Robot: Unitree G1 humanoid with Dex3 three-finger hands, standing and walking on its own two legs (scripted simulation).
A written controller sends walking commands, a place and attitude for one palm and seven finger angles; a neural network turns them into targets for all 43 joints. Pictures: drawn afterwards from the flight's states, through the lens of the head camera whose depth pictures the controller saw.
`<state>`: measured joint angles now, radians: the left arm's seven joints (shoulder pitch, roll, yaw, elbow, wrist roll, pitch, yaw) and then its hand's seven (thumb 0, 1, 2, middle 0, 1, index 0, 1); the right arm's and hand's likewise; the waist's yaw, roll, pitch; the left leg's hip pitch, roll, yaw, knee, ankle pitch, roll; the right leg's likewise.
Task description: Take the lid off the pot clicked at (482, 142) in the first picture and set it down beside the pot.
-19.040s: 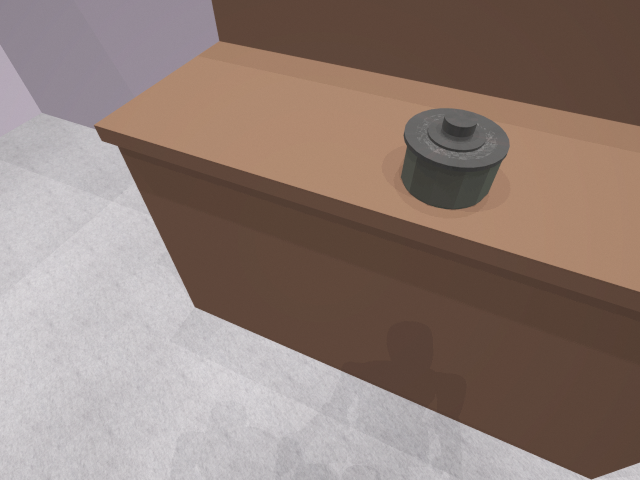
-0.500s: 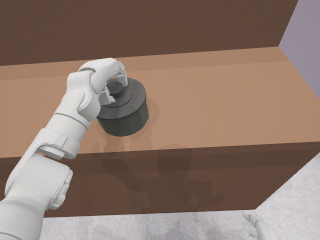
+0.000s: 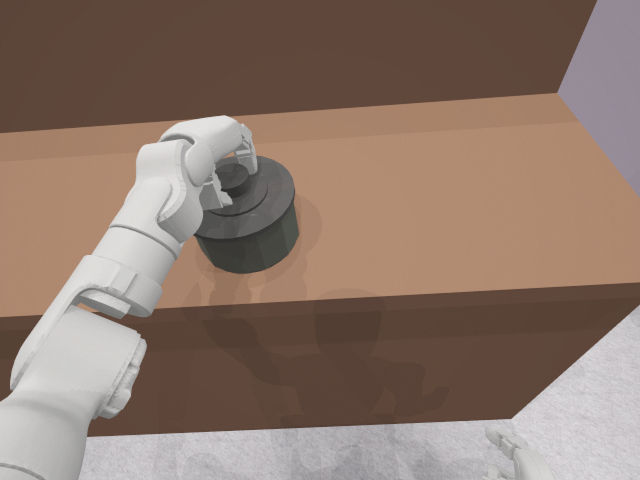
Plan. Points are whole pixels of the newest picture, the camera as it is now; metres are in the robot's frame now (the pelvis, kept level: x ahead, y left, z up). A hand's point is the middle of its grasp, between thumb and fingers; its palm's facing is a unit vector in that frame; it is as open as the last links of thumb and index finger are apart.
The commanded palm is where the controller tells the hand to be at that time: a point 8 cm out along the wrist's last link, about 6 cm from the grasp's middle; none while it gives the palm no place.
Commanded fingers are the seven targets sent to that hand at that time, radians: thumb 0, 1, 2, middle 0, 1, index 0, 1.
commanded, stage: lift the lid straight up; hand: left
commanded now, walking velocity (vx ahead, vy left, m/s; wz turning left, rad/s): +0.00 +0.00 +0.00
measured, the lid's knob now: (231, 180) +0.46 +0.13 +0.13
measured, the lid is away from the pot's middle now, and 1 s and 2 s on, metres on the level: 0.00 0.02 0.02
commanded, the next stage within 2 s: move the lid sideways beside the pot in 1.88 s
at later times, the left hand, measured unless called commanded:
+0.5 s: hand (214, 158) +0.44 +0.14 +0.19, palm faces -0.28 -0.10 -0.95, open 8.5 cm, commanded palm +0.42 +0.15 +0.27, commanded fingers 0.00 0.55 1.09 -0.95 -1.08 -0.76 -0.99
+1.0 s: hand (209, 121) +0.45 +0.13 +0.23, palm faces -0.23 -0.11 -0.97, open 8.5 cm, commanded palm +0.42 +0.15 +0.31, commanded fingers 0.00 0.55 1.09 -0.95 -1.08 -0.76 -0.99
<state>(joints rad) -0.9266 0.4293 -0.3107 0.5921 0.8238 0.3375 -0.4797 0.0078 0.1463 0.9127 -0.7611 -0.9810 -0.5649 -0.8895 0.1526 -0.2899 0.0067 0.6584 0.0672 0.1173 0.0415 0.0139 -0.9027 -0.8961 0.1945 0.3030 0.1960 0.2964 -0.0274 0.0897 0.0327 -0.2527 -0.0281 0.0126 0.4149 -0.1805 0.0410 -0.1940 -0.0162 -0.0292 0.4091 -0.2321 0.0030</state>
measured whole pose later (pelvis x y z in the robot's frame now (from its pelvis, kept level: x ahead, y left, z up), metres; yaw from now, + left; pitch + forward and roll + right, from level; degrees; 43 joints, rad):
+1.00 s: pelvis +0.00 +0.00 +0.00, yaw +0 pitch +0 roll +0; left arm -1.12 0.45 -0.30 0.61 0.82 0.37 -0.55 -0.03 0.15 0.90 -0.80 -0.99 -0.57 -0.87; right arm 0.13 -0.29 0.02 0.67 0.07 0.08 0.03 0.01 -0.90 -0.90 0.19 0.30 0.20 0.30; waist -0.02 0.10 0.03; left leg -0.22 -0.03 0.01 0.38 -0.16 0.04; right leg -0.17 -0.02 -0.03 0.39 -0.22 0.00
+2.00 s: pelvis +0.00 +0.01 +0.00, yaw +1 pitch +0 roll +0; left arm -1.23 0.47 -0.32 0.56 0.82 0.42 -0.60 -0.03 0.15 0.90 -0.81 -1.00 -0.57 -0.87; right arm 0.14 -0.30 0.03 0.66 0.07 0.06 0.03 0.02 -0.90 -0.90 0.20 0.30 0.20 0.30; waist 0.00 0.11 0.02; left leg -0.22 -0.05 0.01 0.35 -0.14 0.05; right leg -0.17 -0.04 -0.03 0.38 -0.21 0.02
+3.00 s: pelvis +0.00 +0.01 +0.00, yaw +1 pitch +2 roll -1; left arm -1.16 0.72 -0.17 0.57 0.88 0.33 -0.66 -0.04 0.15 0.90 -0.81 -1.00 -0.56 -0.87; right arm 0.14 -0.31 0.03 0.62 0.10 0.13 0.03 0.01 -0.90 -0.90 0.20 0.30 0.20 0.30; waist -0.01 0.09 0.04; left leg -0.27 -0.04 0.00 0.39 -0.16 0.06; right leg -0.20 -0.03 -0.04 0.36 -0.20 0.02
